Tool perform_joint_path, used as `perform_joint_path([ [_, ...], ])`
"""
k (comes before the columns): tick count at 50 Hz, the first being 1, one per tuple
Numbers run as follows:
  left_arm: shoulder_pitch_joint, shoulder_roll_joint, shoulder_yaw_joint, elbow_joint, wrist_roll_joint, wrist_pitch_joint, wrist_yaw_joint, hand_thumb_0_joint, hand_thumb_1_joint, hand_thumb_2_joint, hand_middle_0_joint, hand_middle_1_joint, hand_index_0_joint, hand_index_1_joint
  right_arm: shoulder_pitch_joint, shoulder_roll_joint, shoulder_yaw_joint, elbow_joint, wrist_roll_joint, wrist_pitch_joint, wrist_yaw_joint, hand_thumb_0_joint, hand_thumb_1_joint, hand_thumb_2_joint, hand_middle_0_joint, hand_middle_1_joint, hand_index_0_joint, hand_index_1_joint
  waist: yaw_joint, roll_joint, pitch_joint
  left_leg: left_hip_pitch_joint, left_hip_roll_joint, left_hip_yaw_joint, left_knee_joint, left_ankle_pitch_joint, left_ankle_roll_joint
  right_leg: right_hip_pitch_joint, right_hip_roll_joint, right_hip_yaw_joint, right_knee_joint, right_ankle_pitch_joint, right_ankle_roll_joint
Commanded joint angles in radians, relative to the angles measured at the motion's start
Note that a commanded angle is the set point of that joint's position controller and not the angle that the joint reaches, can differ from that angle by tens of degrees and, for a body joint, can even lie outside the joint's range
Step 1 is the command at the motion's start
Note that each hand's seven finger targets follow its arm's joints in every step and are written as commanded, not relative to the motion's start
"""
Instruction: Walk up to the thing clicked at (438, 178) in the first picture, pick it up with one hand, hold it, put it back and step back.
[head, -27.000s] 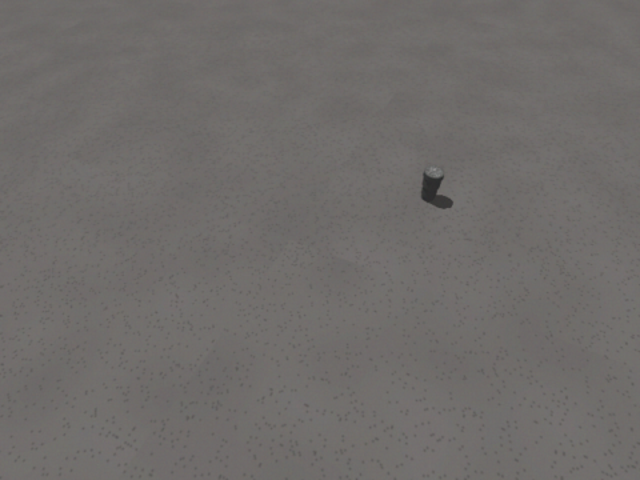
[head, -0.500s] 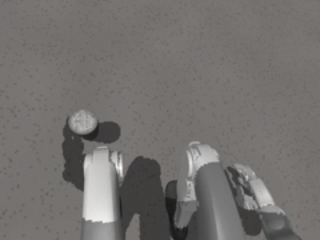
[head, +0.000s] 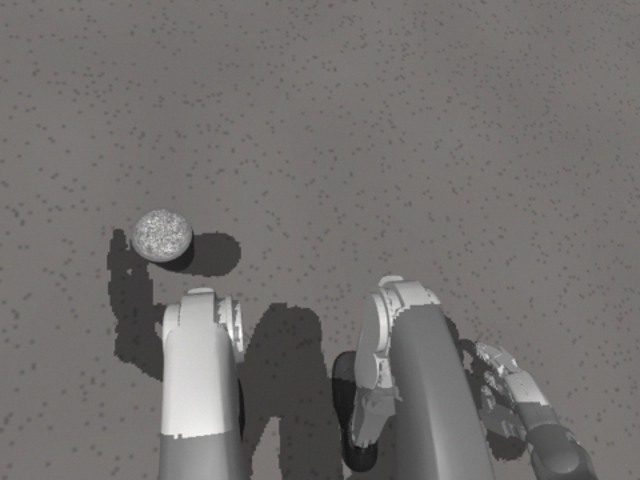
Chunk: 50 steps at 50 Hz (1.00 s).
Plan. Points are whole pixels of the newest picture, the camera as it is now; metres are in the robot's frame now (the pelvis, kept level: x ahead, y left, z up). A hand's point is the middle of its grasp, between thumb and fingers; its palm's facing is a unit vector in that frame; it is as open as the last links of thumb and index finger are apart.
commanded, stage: go down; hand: left
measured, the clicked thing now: (170, 246) +0.43 +0.22 -0.29
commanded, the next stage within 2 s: approach in 0.48 s
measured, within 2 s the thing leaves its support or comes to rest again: neither
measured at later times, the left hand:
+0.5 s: hand out of the picture +0.38 +0.42 +0.04, palm faces +0.09 -0.99 -0.09, open 17.5 cm
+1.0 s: hand out of the picture +0.37 +0.37 -0.10, palm faces +0.09 -0.99 +0.06, open 17.5 cm
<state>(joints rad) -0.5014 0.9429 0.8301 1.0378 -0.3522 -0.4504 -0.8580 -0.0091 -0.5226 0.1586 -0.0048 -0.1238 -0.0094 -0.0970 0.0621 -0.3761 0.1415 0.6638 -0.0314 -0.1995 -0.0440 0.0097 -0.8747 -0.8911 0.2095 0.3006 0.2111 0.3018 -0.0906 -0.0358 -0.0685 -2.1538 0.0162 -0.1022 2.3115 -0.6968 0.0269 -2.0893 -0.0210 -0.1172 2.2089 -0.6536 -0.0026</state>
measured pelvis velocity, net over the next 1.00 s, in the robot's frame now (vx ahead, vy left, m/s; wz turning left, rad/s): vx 0.00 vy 0.00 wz -0.04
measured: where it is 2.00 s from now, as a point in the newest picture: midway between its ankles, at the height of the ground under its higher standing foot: (292, 442)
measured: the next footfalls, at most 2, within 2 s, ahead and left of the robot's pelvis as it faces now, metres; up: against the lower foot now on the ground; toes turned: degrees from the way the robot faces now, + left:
none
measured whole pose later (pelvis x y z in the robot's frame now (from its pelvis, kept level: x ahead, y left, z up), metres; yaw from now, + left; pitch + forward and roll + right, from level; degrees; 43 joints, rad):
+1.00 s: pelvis +0.00 +0.00 -0.04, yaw -2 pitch +26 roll -10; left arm -0.57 0.83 0.72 1.23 -0.33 -0.63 -0.81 -0.01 -0.56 0.09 0.00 -0.12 -0.05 -0.08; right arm 0.00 -0.39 0.19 0.66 -0.10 -0.21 0.00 0.01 -0.88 -0.89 0.21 0.30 0.21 0.30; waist -0.13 -0.10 0.02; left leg -2.22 0.03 -0.14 2.44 -0.70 0.03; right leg -2.15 0.00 -0.15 2.31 -0.63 0.00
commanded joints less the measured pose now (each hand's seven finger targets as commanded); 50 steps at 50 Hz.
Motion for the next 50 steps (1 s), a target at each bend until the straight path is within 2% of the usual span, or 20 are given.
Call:
perform_joint_path([
  [1,-0.032,0.200,-0.022,-0.124,-0.044,-0.025,-0.064,0.000,-0.574,0.113,0.000,-0.110,-0.012,-0.066,0.106,-0.254,-0.093,-0.060,0.017,-0.037,-0.012,0.000,-0.871,-0.888,0.201,0.300,0.200,0.300,0.037,0.241,-0.563,0.451,-0.004,0.005,-0.334,0.117,-0.001,0.255,0.043,-0.012,-0.205,0.077,-0.043],
  [4,-0.106,0.217,-0.008,-0.264,-0.071,-0.061,-0.069,0.000,-0.584,0.102,0.000,-0.109,-0.013,-0.060,0.103,-0.262,-0.109,-0.058,0.026,-0.051,-0.011,0.000,-0.874,-0.887,0.201,0.300,0.200,0.300,0.036,0.258,-0.642,0.512,-0.003,-0.009,-0.335,0.126,-0.005,0.246,0.044,-0.015,-0.194,0.084,-0.042],
  [6,-0.176,0.241,-0.014,-0.393,-0.065,-0.087,-0.053,0.000,-0.543,0.118,0.000,-0.108,-0.005,-0.062,0.089,-0.267,-0.125,-0.064,0.024,-0.057,-0.017,0.000,-0.870,-0.887,0.201,0.300,0.200,0.300,0.045,0.295,-0.694,0.562,-0.001,-0.012,-0.334,0.143,-0.010,0.239,0.042,-0.004,-0.186,0.091,-0.043],
  [10,-0.201,0.285,0.002,-0.393,-0.025,-0.095,0.017,0.000,-0.520,0.152,0.000,-0.115,0.000,-0.077,0.088,-0.242,-0.119,-0.026,0.016,-0.055,-0.028,0.000,-0.876,-0.890,0.201,0.300,0.200,0.300,0.072,0.305,-0.644,0.530,-0.004,0.005,-0.358,0.078,-0.007,0.230,0.043,0.023,-0.193,0.055,-0.047],
  [12,-0.274,0.415,0.083,-0.480,-0.012,-0.105,0.052,0.000,-0.547,0.163,0.000,-0.125,0.000,-0.093,0.092,-0.237,-0.118,-0.025,0.013,-0.047,-0.037,0.000,-0.878,-0.891,0.201,0.300,0.200,0.300,0.088,0.326,-0.686,0.515,-0.004,0.011,-0.378,0.029,0.000,0.279,0.041,0.033,-0.203,0.036,-0.043],
  [15,-0.232,0.330,0.024,-0.363,0.009,-0.068,0.066,0.000,-0.534,0.169,0.000,-0.130,0.000,-0.099,0.081,-0.223,-0.107,-0.033,0.007,-0.040,-0.041,0.000,-0.879,-0.892,0.201,0.300,0.200,0.300,0.058,0.306,-0.604,0.469,-0.005,0.016,-0.391,0.007,0.004,0.266,0.040,0.035,-0.217,0.023,-0.041],
  [16,-0.243,0.299,0.006,-0.298,0.011,-0.055,0.063,0.000,-0.518,0.172,0.000,-0.127,0.000,-0.095,0.088,-0.219,-0.103,-0.027,0.008,-0.039,-0.040,0.000,-0.874,-0.891,0.201,0.300,0.200,0.300,0.034,0.299,-0.557,0.453,-0.004,0.012,-0.388,-0.002,0.004,0.233,0.040,0.033,-0.220,0.013,-0.042],
  [19,-0.179,0.283,-0.016,-0.117,0.027,-0.008,0.042,0.000,-0.533,0.153,0.000,-0.117,0.000,-0.084,0.094,-0.222,-0.090,-0.043,0.011,-0.034,-0.034,0.000,-0.871,-0.891,0.200,0.300,0.200,0.300,0.023,0.237,-0.476,0.388,-0.007,0.011,-0.368,0.016,0.010,0.222,0.038,0.021,-0.233,0.013,-0.042],
  [21,-0.118,0.241,-0.039,-0.055,0.024,0.007,0.016,0.000,-0.575,0.139,0.000,-0.117,-0.007,-0.078,0.098,-0.230,-0.082,-0.059,0.015,-0.032,-0.026,0.000,-0.873,-0.890,0.201,0.300,0.200,0.300,0.021,0.200,-0.470,0.396,-0.010,0.007,-0.357,0.071,0.010,0.222,0.038,0.005,-0.229,0.049,-0.044],
  [24,-0.083,0.250,-0.016,-0.053,-0.004,-0.001,-0.016,0.000,-0.596,0.117,0.000,-0.123,-0.029,-0.075,0.108,-0.236,-0.078,-0.075,0.019,-0.037,-0.014,0.000,-0.871,-0.887,0.201,0.300,0.200,0.300,0.032,0.169,-0.528,0.404,-0.011,0.009,-0.329,0.143,0.009,0.284,0.042,-0.004,-0.224,0.095,-0.042],
  [28,-0.104,0.281,0.044,-0.156,-0.048,-0.042,-0.020,0.000,-0.559,0.113,0.000,-0.125,-0.024,-0.069,0.120,-0.254,-0.085,-0.075,0.025,-0.037,-0.005,0.000,-0.868,-0.885,0.201,0.300,0.200,0.300,0.044,0.197,-0.631,0.476,-0.009,-0.005,-0.309,0.238,-0.002,0.308,0.041,-0.013,-0.189,0.158,-0.041],
  [29,-0.110,0.294,0.057,-0.179,-0.052,-0.054,-0.015,0.000,-0.479,0.193,-0.080,-0.205,-0.104,-0.149,0.114,-0.255,-0.086,-0.071,0.025,-0.036,-0.005,0.000,-0.900,-0.900,0.200,0.300,0.200,0.300,0.050,0.208,-0.647,0.502,-0.007,-0.011,-0.309,0.247,-0.005,0.290,0.040,-0.011,-0.179,0.158,-0.042],
  [30,-0.146,0.322,0.067,-0.237,-0.047,-0.068,-0.010,0.000,-0.559,0.113,-0.007,-0.145,-0.072,-0.089,0.116,-0.258,-0.091,-0.069,0.022,-0.036,-0.005,0.000,-0.871,-0.883,0.200,0.300,0.200,0.300,0.057,0.244,-0.678,0.535,-0.004,-0.010,-0.306,0.266,-0.008,0.287,0.039,-0.005,-0.174,0.168,-0.043],
  [31,-0.162,0.346,0.077,-0.289,-0.043,-0.077,-0.001,0.000,-0.598,0.077,-0.035,-0.150,-0.089,-0.101,0.122,-0.267,-0.103,-0.064,0.021,-0.033,-0.009,0.000,-0.880,-0.885,0.200,0.300,0.200,0.300,0.067,0.281,-0.702,0.576,-0.002,-0.011,-0.317,0.264,-0.013,0.274,0.038,0.001,-0.171,0.159,-0.043],
  [32,-0.171,0.350,0.075,-0.337,-0.033,-0.081,0.010,0.000,-0.556,0.097,-0.027,-0.163,-0.081,-0.115,0.124,-0.262,-0.105,-0.059,0.019,-0.032,-0.013,0.000,-0.880,-0.886,0.200,0.300,0.200,0.300,0.074,0.325,-0.726,0.610,0.000,-0.008,-0.326,0.262,-0.016,0.267,0.037,0.007,-0.171,0.154,-0.046],
  [35,-0.181,0.285,0.043,-0.278,-0.009,-0.090,0.032,0.000,-0.561,0.126,-0.030,-0.167,-0.074,-0.129,0.122,-0.257,-0.105,-0.039,0.006,-0.035,-0.013,0.000,-0.879,-0.888,0.200,0.300,0.200,0.300,0.036,0.315,-0.630,0.550,0.000,-0.009,-0.324,0.207,-0.016,0.208,0.040,0.004,-0.159,0.134,-0.050],
  [40,-0.189,0.204,-0.017,-0.077,0.000,-0.136,0.016,0.000,-0.535,0.108,-0.004,-0.131,-0.046,-0.093,0.115,-0.255,-0.081,-0.016,-0.019,-0.030,-0.007,0.000,-0.879,-0.888,0.200,0.300,0.200,0.300,-0.028,0.222,-0.482,0.388,0.000,-0.006,-0.258,0.110,-0.003,0.179,0.045,-0.014,-0.151,0.078,-0.042],
  [44,-0.198,0.147,-0.084,0.044,-0.002,-0.184,0.021,0.000,-0.549,0.087,0.000,-0.112,-0.041,-0.066,0.071,-0.261,-0.056,-0.035,-0.039,-0.035,0.009,0.000,-0.879,-0.887,0.200,0.300,0.200,0.300,-0.047,0.147,-0.429,0.284,0.003,0.010,-0.204,0.001,0.007,0.212,0.056,-0.028,-0.162,0.004,-0.031],
  [46,-0.210,0.138,-0.097,0.065,-0.006,-0.215,0.035,0.000,-0.594,0.064,0.000,-0.096,-0.040,-0.048,0.051,-0.269,-0.040,-0.047,-0.053,-0.037,0.017,0.000,-0.877,-0.885,0.200,0.300,0.200,0.300,-0.047,0.159,-0.439,0.293,0.006,0.007,-0.178,0.017,0.002,0.208,0.060,-0.040,-0.137,0.020,-0.031],
  [50,-0.243,0.205,-0.079,0.074,0.019,-0.300,0.083,0.000,-0.611,0.066,0.000,-0.114,-0.048,-0.064,0.023,-0.290,-0.007,-0.054,-0.083,-0.028,0.034,0.000,-0.884,-0.886,0.200,0.300,0.200,0.300,-0.043,0.211,-0.477,0.342,0.015,-0.015,-0.141,0.083,-0.014,0.212,0.064,-0.065,-0.074,0.072,-0.035],
])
